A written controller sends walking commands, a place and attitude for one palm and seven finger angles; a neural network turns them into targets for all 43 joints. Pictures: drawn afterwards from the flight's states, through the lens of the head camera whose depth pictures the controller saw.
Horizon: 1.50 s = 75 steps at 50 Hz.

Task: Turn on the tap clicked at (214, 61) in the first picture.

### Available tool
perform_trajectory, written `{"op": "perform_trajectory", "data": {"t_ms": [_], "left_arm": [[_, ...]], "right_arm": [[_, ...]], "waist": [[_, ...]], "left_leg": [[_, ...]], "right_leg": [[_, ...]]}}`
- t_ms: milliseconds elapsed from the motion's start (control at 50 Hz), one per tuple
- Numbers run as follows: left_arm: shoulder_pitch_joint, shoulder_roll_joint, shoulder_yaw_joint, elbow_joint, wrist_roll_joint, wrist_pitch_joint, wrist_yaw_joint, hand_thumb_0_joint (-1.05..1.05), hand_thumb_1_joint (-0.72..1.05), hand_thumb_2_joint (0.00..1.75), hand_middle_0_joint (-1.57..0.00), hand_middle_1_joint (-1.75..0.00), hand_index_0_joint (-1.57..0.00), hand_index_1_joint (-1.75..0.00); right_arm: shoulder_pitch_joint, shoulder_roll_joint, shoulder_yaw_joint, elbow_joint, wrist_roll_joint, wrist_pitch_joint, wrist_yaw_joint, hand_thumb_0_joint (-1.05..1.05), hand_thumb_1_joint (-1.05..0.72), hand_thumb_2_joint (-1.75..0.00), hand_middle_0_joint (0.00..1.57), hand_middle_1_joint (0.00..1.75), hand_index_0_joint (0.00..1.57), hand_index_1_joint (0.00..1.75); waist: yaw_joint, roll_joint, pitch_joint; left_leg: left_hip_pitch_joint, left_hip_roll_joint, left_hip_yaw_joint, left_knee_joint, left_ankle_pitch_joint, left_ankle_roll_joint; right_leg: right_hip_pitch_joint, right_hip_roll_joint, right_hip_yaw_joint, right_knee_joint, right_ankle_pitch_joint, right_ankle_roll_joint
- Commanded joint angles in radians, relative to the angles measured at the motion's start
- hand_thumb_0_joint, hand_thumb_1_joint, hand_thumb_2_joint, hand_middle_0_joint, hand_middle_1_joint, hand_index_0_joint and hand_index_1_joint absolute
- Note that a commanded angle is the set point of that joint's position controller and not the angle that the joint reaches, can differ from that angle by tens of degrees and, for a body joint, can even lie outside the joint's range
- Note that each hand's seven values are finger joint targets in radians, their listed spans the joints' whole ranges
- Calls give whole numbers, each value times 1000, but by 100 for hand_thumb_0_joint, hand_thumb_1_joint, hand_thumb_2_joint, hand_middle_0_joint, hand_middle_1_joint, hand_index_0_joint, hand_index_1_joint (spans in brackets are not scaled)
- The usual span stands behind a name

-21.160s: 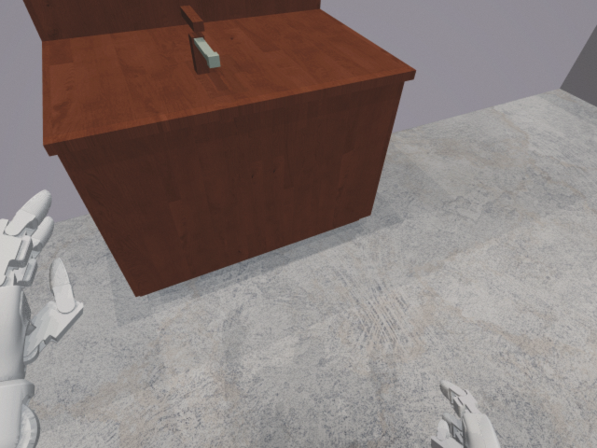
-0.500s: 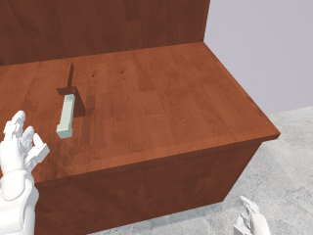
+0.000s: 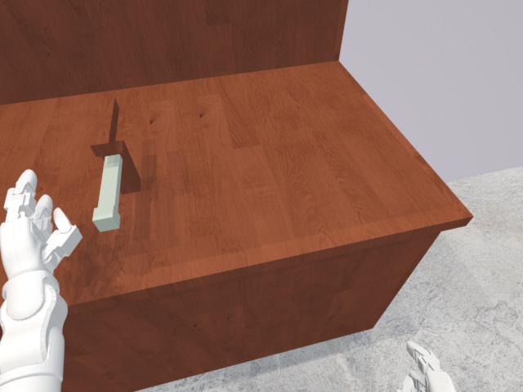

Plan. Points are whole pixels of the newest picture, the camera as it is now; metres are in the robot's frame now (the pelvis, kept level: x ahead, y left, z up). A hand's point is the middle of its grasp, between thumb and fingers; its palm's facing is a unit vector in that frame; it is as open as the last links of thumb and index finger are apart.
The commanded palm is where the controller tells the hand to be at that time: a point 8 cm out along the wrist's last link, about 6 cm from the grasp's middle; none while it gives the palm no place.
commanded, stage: reach beside the lever's end, fingers flat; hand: left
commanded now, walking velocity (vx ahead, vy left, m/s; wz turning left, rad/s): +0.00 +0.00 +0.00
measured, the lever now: (106, 218) +0.33 +0.27 +0.10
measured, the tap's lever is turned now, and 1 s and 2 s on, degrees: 0 0 23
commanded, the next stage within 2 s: push the lever round in 0.40 s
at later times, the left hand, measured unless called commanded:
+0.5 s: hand (88, 231) +0.31 +0.29 +0.09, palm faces +0.51 -0.85 -0.10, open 7.8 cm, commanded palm +0.26 +0.33 +0.09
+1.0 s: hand (98, 232) +0.30 +0.27 +0.10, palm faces +0.53 -0.84 -0.08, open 7.8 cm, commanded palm +0.26 +0.31 +0.09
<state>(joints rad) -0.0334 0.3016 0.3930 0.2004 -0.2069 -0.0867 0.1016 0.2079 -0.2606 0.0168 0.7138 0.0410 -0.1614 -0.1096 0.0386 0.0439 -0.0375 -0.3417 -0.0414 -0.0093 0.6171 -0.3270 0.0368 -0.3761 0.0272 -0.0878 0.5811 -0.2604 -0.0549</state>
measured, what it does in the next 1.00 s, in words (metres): stands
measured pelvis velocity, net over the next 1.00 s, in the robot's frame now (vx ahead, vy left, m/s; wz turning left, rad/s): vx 0.00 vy -0.01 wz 0.00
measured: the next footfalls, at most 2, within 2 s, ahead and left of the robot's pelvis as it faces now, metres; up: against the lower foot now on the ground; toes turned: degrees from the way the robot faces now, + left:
none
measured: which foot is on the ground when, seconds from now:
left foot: down 0.00-1.00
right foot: down 0.00-1.00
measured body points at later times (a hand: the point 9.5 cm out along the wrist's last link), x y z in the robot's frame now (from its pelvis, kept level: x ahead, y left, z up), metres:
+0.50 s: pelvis +0.00 -0.01 +0.00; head +0.02 -0.02 +0.45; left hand +0.27 +0.34 +0.10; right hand +0.17 -0.25 -0.10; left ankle -0.01 +0.09 -0.73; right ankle +0.03 -0.09 -0.73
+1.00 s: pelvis +0.00 -0.01 +0.00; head +0.01 -0.03 +0.45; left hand +0.27 +0.31 +0.11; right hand +0.17 -0.26 -0.10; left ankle -0.01 +0.09 -0.73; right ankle +0.03 -0.09 -0.73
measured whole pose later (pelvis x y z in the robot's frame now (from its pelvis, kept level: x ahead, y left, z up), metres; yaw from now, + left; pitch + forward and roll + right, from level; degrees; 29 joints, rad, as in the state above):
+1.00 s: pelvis +0.00 -0.01 +0.00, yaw +0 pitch +3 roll +0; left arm -0.04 0.27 0.36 0.23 -0.20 -0.09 0.14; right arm 0.19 -0.25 0.02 0.70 0.04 -0.12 -0.10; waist 0.03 0.04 -0.05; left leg -0.35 -0.03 -0.01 0.62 -0.33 0.02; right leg -0.39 0.04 -0.09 0.59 -0.27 -0.07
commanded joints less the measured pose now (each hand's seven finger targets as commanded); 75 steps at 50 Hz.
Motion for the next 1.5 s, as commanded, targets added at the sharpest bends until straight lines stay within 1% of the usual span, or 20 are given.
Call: {"op": "perform_trajectory", "data": {"t_ms": [0, 80, 120, 160, 260, 320, 400, 420, 500, 520, 580, 660, 860, 960, 1060, 1120, 1200, 1320, 1340, 1480], "left_arm": [[-167, 200, 48, -161, -21, -36, -14, 0, 90, 90, -15, -15, -15, -15], [-205, 235, 75, -207, -5, -15, 16, 0, 90, 90, -15, -15, -15, -15], [-255, 279, 104, -257, 17, -40, 46, 0, 90, 90, -15, -15, -15, -15], [-271, 265, 87, -285, 29, -76, 64, 0, 90, 90, -15, -15, -15, -15], [-305, 231, 51, -202, 18, -99, 42, 0, 90, 90, -15, -15, -15, -15], [-274, 229, 49, -116, 5, -46, 4, 0, 90, 90, -15, -15, -15, -15], [-279, 241, 54, -101, -12, 9, -21, 0, 90, 90, -15, -15, -15, -15], [-276, 279, 95, -106, -5, 4, -10, 0, 90, 90, -15, -15, -15, -15], [-266, 280, 111, -180, 5, -59, 26, 0, 90, 90, -15, -15, -15, -15], [-280, 281, 105, -216, 18, -81, 36, 0, 90, 90, -15, -15, -15, -15], [-234, 248, 84, -196, 18, -107, 37, 0, 90, 90, -15, -15, -15, -15], [-219, 237, 76, -150, 2, -74, 15, 0, 90, 90, -15, -15, -15, -15], [-221, 203, 48, -216, 13, -87, 47, 0, 90, 90, -15, -15, -15, -15], [-245, 216, 52, -161, 11, -61, 49, 0, 90, 90, -15, -15, -15, -15], [-333, 184, -1, -174, 24, -52, 59, 0, 90, 90, -15, -15, -15, -15], [-333, 180, -2, -202, 31, -69, 73, 0, 90, 90, -15, -15, -15, -15], [-342, 144, -43, -181, 29, -73, 76, 0, 90, 90, -15, -15, -15, -15], [-349, 129, -48, -199, 50, -64, 133, 0, 90, 90, -15, -15, -15, -15], [-353, 90, -84, -204, 53, -61, 141, 0, 90, 90, -15, -15, -15, -15], [-358, 47, -121, -223, 78, -43, 218, 0, 90, 90, -15, -15, -15, -15]], "right_arm": [[-91, -137, -49, -157, 8, -42, -8, 0, -90, -90, 20, 30, 20, 30], [-104, -130, -45, -169, 6, -35, -10, 0, -90, -90, 20, 30, 20, 30], [-112, -122, -40, -163, 1, -32, -9, 0, -90, -90, 20, 30, 20, 30], [-104, -115, -42, -160, -10, -36, -3, 0, -90, -90, 20, 30, 20, 30], [-107, -121, -38, -140, -6, -31, -7, 0, -90, -90, 20, 30, 20, 30], [-111, -128, -34, -142, 7, -22, -17, 0, -90, -90, 20, 30, 20, 30], [-97, -136, -36, -163, 10, -14, -23, 0, -90, -90, 20, 30, 20, 30], [-100, -134, -37, -158, 12, -10, -22, 0, -90, -90, 20, 30, 20, 30], [-79, -124, -46, -164, -4, -11, -5, 0, -90, -90, 20, 30, 20, 30], [-83, -118, -43, -160, -6, -12, -1, 0, -90, -90, 20, 30, 20, 30], [-72, -121, -49, -155, -8, -14, 10, 0, -90, -90, 20, 30, 20, 30], [-85, -127, -48, -159, 3, -6, 1, 0, -90, -90, 20, 30, 20, 30], [-94, -118, -50, -159, -5, -15, 3, 0, -90, -90, 20, 30, 20, 30], [-109, -120, -42, -161, 3, -1, -1, 0, -90, -90, 20, 30, 20, 30], [-117, -118, -36, -160, 3, -2, -5, 0, -90, -90, 20, 30, 20, 30], [-117, -117, -37, -159, -2, -4, -3, 0, -90, -90, 20, 30, 20, 30], [-114, -119, -38, -158, -4, -5, 0, 0, -90, -90, 20, 30, 20, 30], [-129, -112, -38, -159, -7, -1, 3, 0, -90, -90, 20, 30, 20, 30], [-132, -108, -35, -163, -7, 2, 6, 0, -90, -90, 20, 30, 20, 30], [-141, -107, -39, -165, -19, 17, 13, 0, -90, -90, 20, 30, 20, 30]], "waist": [[1, -49, -192], [11, -11, -193], [10, 48, -196], [2, 65, -231], [-27, 29, -199], [-19, 25, -166], [-8, -34, -207], [0, -2, -211], [4, 4, -272], [6, 65, -273], [-6, 28, -260], [-9, -12, -208], [-4, 10, -246], [-9, -23, -194], [-30, 7, -182], [-21, 18, -223], [-34, -28, -218], [-23, -4, -214], [-25, 11, -218], [-23, -41, -237]], "left_leg": [[13, 31, -57, -104, 236, -38], [19, 29, -58, -116, 215, -37], [31, 29, -60, -111, 214, -39], [49, 29, -56, -99, 235, -40], [19, 28, -50, -91, 175, -28], [-8, 25, -50, -101, 143, -21], [-13, 22, -47, -100, 182, -15], [-6, 24, -48, -97, 193, -16], [23, 26, -41, -76, 279, -21], [36, 25, -42, -71, 296, -27], [24, 29, -41, -66, 298, -29], [-19, 25, -33, -79, 226, -14], [16, 24, -38, -77, 237, -17], [-33, 24, -35, -86, 165, -11], [-14, 24, -40, -87, 132, -9], [2, 23, -43, -82, 151, -11], [-5, 23, -43, -78, 149, -11], [1, 24, -49, -85, 139, -16], [3, 23, -50, -87, 141, -19], [11, 25, -52, -84, 161, -22]], "right_leg": [[128, -24, 48, -70, 163, 23], [129, -26, 53, -77, 132, 22], [122, -26, 59, -72, 120, 20], [126, -24, 60, -63, 137, 19], [107, -24, 67, -70, 115, 22], [107, -28, 68, -85, 95, 20], [149, -31, 71, -87, 145, 26], [148, -30, 70, -83, 149, 24], [175, -26, 72, -56, 241, 26], [167, -25, 73, -48, 246, 22], [157, -22, 69, -44, 255, 23], [161, -30, 78, -67, 214, 27], [163, -29, 79, -65, 210, 26], [155, -35, 89, -83, 148, 30], [118, -33, 88, -93, 100, 28], [132, -32, 86, -82, 118, 26], [127, -33, 86, -82, 127, 31], [120, -34, 79, -85, 97, 27], [117, -35, 78, -81, 98, 27], [131, -36, 74, -83, 116, 28]]}}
